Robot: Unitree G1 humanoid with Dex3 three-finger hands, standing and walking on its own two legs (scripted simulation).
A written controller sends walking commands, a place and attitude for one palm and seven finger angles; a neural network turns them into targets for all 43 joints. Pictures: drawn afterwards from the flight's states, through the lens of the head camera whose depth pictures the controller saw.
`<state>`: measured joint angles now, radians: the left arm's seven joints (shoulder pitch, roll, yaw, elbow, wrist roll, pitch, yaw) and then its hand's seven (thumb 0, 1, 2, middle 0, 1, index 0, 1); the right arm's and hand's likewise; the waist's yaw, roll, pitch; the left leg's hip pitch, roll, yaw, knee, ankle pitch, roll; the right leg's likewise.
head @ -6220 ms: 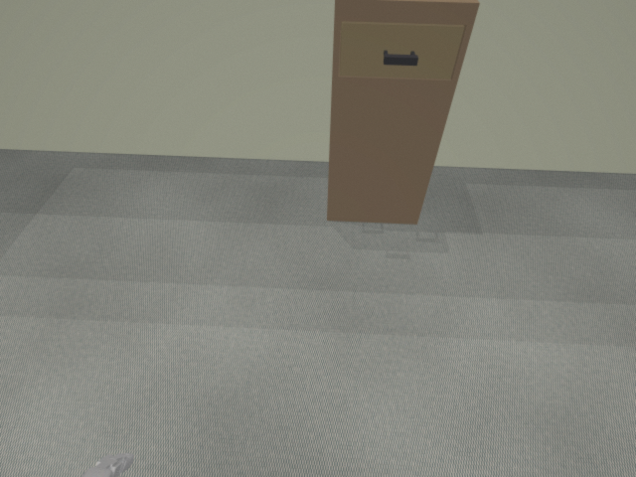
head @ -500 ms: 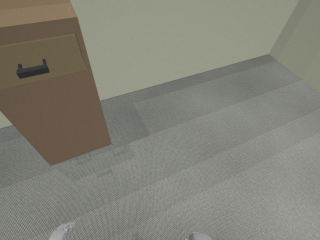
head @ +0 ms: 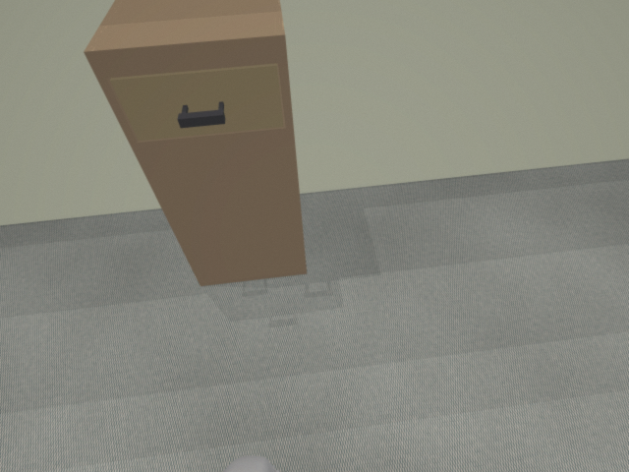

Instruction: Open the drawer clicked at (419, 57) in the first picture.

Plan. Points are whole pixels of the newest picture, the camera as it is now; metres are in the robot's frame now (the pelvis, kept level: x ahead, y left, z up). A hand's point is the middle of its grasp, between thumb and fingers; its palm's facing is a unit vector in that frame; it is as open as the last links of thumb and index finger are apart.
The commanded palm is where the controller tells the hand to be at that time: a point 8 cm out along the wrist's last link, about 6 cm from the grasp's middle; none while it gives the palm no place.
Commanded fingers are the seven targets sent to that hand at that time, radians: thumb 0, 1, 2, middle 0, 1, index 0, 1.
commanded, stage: turn to face it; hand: left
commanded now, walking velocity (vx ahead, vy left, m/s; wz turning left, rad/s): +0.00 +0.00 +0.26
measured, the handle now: (202, 113) +0.84 +0.30 -0.01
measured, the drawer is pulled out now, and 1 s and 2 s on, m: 0.00 0.00 0.00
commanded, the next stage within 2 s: take the last steps up to it in 0.06 s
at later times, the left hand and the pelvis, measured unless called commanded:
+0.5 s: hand out of the picture +0.02 +0.25 -0.17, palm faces +0.11 -0.98 -0.18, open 7.4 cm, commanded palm none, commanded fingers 0.00 0.90 0.90 -0.20 -0.30 -0.20 -0.30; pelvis +0.01 +0.06 +0.01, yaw +5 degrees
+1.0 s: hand out of the picture +0.11 +0.15 -0.16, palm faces +0.18 -0.96 -0.23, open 7.2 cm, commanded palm none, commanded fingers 0.00 0.90 0.90 -0.20 -0.30 -0.20 -0.30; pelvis +0.13 -0.03 +0.01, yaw +7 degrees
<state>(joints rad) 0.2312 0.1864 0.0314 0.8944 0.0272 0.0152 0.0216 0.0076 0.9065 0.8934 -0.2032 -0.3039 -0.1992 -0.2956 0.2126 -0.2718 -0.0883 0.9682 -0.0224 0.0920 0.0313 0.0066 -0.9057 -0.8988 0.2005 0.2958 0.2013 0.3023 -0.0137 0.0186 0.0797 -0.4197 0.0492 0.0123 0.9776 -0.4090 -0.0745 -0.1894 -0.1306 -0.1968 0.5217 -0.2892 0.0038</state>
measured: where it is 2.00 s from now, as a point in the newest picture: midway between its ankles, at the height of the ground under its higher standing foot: (319, 436)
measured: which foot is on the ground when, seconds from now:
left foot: up 0.00-0.10, down 0.12-0.74, up 0.76-1.00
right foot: down 0.00-0.12, up 0.14-0.72, down 0.74-1.00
